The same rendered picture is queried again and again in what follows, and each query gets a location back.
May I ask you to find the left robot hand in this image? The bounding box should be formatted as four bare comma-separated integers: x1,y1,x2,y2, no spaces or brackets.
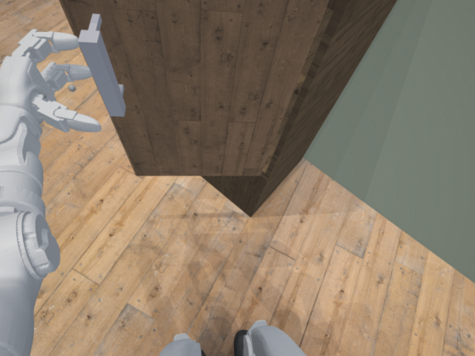
0,29,102,133

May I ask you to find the left robot forearm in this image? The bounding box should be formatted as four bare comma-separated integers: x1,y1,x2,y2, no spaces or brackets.
0,105,45,218

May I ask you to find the robot right shin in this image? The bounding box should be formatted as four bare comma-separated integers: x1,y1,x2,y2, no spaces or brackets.
243,320,267,356

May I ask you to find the left robot thigh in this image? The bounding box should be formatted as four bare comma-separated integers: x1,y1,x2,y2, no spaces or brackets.
158,339,201,356

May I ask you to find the left robot upper arm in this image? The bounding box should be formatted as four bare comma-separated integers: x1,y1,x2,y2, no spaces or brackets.
0,211,60,356

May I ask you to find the handle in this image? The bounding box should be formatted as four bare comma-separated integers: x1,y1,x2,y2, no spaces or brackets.
78,13,126,116

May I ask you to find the cupboard door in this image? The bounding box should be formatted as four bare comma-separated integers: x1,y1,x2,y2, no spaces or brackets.
59,0,329,176

